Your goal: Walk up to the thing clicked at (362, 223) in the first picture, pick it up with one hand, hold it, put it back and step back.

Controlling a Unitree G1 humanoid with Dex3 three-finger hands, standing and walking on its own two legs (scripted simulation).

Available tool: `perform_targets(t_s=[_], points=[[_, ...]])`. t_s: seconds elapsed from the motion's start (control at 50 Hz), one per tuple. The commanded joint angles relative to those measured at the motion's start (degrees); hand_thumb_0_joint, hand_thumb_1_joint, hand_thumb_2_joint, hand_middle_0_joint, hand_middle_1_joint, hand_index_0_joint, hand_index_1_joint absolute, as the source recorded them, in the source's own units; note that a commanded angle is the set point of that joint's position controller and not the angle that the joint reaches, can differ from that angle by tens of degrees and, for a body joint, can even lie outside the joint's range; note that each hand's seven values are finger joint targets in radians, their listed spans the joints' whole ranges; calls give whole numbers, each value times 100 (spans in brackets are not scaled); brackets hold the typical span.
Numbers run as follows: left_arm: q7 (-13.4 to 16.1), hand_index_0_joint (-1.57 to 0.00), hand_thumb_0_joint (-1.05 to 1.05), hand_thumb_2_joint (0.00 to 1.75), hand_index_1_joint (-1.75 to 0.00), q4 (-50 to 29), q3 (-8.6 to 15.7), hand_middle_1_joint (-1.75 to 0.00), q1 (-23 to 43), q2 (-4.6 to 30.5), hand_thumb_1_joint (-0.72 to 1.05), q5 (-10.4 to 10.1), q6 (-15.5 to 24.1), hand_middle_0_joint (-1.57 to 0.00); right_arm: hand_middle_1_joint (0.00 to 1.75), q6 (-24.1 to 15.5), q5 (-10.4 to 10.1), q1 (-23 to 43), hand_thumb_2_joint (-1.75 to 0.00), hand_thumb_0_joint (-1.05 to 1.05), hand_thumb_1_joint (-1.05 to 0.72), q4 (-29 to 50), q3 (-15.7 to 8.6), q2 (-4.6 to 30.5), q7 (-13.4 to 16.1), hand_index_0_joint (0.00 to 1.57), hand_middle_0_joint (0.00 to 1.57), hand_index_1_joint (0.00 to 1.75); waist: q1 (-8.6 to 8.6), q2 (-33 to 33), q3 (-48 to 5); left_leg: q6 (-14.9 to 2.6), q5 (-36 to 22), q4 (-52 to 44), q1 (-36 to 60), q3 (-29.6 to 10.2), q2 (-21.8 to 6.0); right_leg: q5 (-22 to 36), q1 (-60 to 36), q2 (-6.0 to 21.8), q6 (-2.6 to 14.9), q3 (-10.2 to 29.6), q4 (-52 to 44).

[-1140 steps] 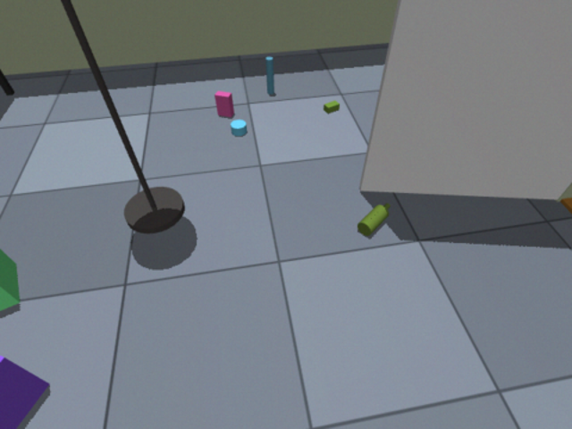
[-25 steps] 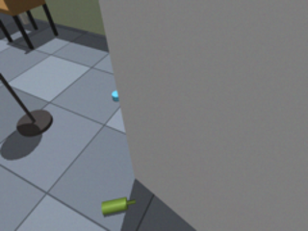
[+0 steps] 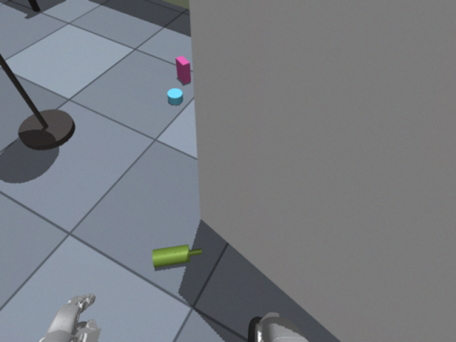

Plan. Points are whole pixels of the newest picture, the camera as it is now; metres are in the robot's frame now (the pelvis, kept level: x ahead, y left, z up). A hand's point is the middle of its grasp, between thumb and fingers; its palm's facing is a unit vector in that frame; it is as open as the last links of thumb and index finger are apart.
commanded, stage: walk up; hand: left
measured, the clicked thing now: (177, 254) +0.49 +0.18 -0.71
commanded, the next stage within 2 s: none
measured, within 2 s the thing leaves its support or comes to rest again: neither
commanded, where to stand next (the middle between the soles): +0.09 -0.03 m, yaw -2 degrees
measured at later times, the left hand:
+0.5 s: hand out of the picture +0.12 +0.23 -0.11, palm faces -0.11 -0.91 -0.39, open 7.4 cm
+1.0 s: hand out of the picture +0.12 +0.21 -0.14, palm faces -0.05 -0.94 -0.34, open 7.4 cm
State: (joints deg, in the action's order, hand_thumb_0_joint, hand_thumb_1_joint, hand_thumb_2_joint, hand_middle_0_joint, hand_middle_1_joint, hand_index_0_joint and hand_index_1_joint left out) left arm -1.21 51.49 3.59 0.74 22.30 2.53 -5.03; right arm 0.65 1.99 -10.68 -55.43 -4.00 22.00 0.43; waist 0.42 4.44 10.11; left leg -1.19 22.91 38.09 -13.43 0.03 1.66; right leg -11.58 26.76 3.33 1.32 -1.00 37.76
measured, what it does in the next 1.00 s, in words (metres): steps on the spot: right foot, then left foot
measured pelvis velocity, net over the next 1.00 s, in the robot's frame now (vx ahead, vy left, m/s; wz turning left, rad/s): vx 0.01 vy -0.05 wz -0.02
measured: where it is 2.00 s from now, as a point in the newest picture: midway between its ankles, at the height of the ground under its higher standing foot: outside the picture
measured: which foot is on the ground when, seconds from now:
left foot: down 0.00-0.46, up 0.48-0.76, down 0.78-1.00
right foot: down 0.00-0.00, up 0.02-0.40, down 0.42-1.00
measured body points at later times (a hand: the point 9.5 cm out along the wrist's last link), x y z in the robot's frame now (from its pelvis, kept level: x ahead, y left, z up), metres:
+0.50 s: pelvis +0.00 -0.03 +0.02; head +0.02 -0.04 +0.47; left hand +0.13 +0.28 -0.09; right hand +0.01 -0.37 -0.10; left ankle -0.02 +0.11 -0.69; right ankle +0.00 -0.15 -0.72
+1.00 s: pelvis +0.01 -0.05 +0.01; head +0.05 -0.04 +0.46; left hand +0.12 +0.26 -0.12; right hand +0.12 -0.35 -0.10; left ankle +0.08 +0.08 -0.72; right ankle +0.00 -0.16 -0.72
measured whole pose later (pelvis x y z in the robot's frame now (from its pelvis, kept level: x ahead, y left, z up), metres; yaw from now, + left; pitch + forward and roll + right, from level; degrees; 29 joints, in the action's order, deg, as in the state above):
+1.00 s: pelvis +0.01 -0.05 +0.01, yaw -1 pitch -3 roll +0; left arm -0.7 55.1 1.1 -7.0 21.5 0.3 -0.9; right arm -0.1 0.2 -6.8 -53.5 -0.8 21.1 -0.3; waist -0.3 0.5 7.7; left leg 1.0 12.6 34.0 -18.7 -2.5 -0.6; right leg -19.9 12.2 -0.9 1.3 -1.2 34.8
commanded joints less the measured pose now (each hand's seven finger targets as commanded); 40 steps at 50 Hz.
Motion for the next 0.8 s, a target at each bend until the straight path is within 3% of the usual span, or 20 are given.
perform_targets(t_s=[0.0,0.04,0.06,0.12,0.16,0.22,0.26,0.32,0.38,0.4,0.42,0.44,0.46,0.5,0.54,0.66,0.7,0.74,0.76,0.78], points=[[85,-20,0,90,-30,-491,434,-30,71,1335,90,38,-10,-20,30,-215,85,240,-90,0,-90,686,-569,2324,180,20,20,30,62,-1370,-411,-1423,-138,-2794,-1476,-3662,-2796,-2118,-138,-482,-74,1439,2641],[52,-20,0,90,-30,-254,423,-30,-626,1249,90,-114,0,-20,30,-315,92,477,-90,0,-90,634,-386,1751,263,20,20,30,-389,-571,-658,-930,-1856,-1923,-223,-1806,-1725,-1356,323,-814,-74,1655,3103],[45,-20,0,90,-30,-220,428,-30,-806,1245,90,-144,24,-20,30,-355,77,253,-90,0,-90,648,-378,1619,265,20,20,30,-356,-742,-821,-727,-2097,-1759,277,-1373,-1496,-1136,401,-795,-84,1479,2986],[-29,-20,0,90,-30,-329,320,-30,-602,1054,90,-90,200,-20,30,-450,57,-533,-90,0,-90,532,-372,1426,190,20,20,30,138,-1336,-1234,-403,-2452,-1629,1823,-1167,-1300,-985,593,-624,-215,1115,1725],[-43,-20,0,90,-30,-472,271,-30,-320,1096,90,-72,290,-20,30,-446,65,-859,-90,0,-90,604,-433,1555,159,20,20,30,427,-1483,-1093,-750,-2149,-1738,2165,-1428,-1593,-1294,658,-552,-271,912,1144],[-70,-20,0,90,-30,-451,245,-30,-312,1168,90,-88,379,-20,30,-440,50,-1169,-90,0,-90,704,-481,1741,86,20,20,30,533,-1510,-706,-827,-1628,-2113,1965,-1581,-1758,-1468,597,-531,-169,694,922],[-116,-20,0,90,-30,-409,251,-30,-471,1209,90,-83,450,-20,30,-436,20,-1033,-90,0,-90,854,-482,1780,28,20,20,30,437,-1456,-680,-1096,-914,-2179,1662,-1523,-1870,-1728,261,-362,-83,510,610],[-194,-20,0,90,-30,-362,275,-30,-692,1145,90,-57,534,-20,30,-419,17,-951,-90,0,-90,997,-444,1805,-32,20,20,30,328,-1402,-561,-1166,-828,-2127,1067,-1326,-1812,-1682,-411,-252,-8,194,67],[-136,-20,0,90,-30,-128,297,-30,-1463,916,90,-86,648,-20,30,-339,-78,-543,-90,0,-90,1170,-322,1604,-51,20,20,30,-173,-1130,-781,-790,-2407,-1073,366,-520,-1355,-424,-1966,-437,139,-144,-1686],[-65,-20,0,90,-30,-29,367,-30,-1845,1077,90,-78,698,-20,30,-326,-156,-509,-90,0,-90,1229,-181,1225,-36,20,20,30,-402,-590,-1057,-448,-2194,-345,12,-262,-1029,92,-2697,-196,176,248,-1923],[-5,-20,0,90,-30,-105,475,-30,-1949,1561,90,0,735,-20,30,-336,-233,-559,-90,0,-90,1376,-56,921,-18,20,20,30,-372,623,-1179,-108,-1119,850,-1014,122,-411,132,-3263,741,491,1830,-2267],[0,-20,0,90,-30,-278,472,-30,-1638,1835,90,-46,746,-20,30,-268,-218,-593,-90,0,-90,1323,-53,954,20,20,20,30,-342,761,-927,-10,999,1374,-1565,-102,-4,-619,-2757,1637,1103,2888,-2541],[-16,-20,0,90,-30,-357,494,-30,-1547,1905,90,-66,710,-20,30,-274,-162,-606,-90,0,-90,1187,-188,1349,68,20,20,30,-370,426,-564,-24,1268,2034,-1427,-532,-83,-759,-2075,1854,1522,3003,-2399],[33,-20,0,90,-30,-454,371,-30,-1225,1502,90,-199,703,-20,30,-268,-193,-904,-90,0,-90,960,-195,1357,44,20,20,30,-143,169,-206,-6,572,2051,-1614,-879,-213,-618,-1933,1230,1215,1921,-2400],[63,-20,0,90,-30,-539,331,-30,-1080,1412,90,-178,748,-20,30,-295,-174,-1073,-90,0,-90,815,-157,1298,2,20,20,30,-66,437,-262,83,157,1731,-1228,-675,-220,27,-1564,974,1083,1246,-2327],[107,-20,0,90,-30,-600,227,-30,-917,1257,90,-203,687,-20,30,-245,-131,-690,-90,0,-90,693,-83,1014,-7,20,20,30,-129,484,-628,174,-462,47,-210,-113,-274,2404,-1429,956,883,674,-1440],[140,-20,0,90,-30,-591,202,-30,-795,1327,90,-276,623,-20,30,-248,-119,-771,-90,0,-90,628,-93,986,32,20,20,30,19,339,-881,53,-1149,-526,185,40,-164,2977,-1444,928,731,618,-809],[184,-20,0,90,-30,-580,143,-30,-862,1171,90,-342,565,-20,30,-286,-89,-660,-90,0,-90,639,-179,1286,61,20,20,30,-11,-361,-1027,-154,-3425,-1019,470,-669,-656,2189,-1310,541,306,479,-309],[200,-20,0,90,-30,-595,130,-30,-978,1031,90,-400,546,-20,30,-310,-78,-511,-90,0,-90,726,-223,1545,72,20,20,30,-123,-846,-1276,-525,-4044,-1291,471,-1548,-1377,1138,-1314,47,74,257,164],[222,-20,0,90,-30,-453,128,-30,-1081,1030,90,-430,472,-20,30,-313,-172,-212,-90,0,-90,753,-209,1678,60,20,20,30,-193,-1088,-1394,-1099,-3801,-1262,241,-2127,-1797,-189,-1446,-303,30,205,475]])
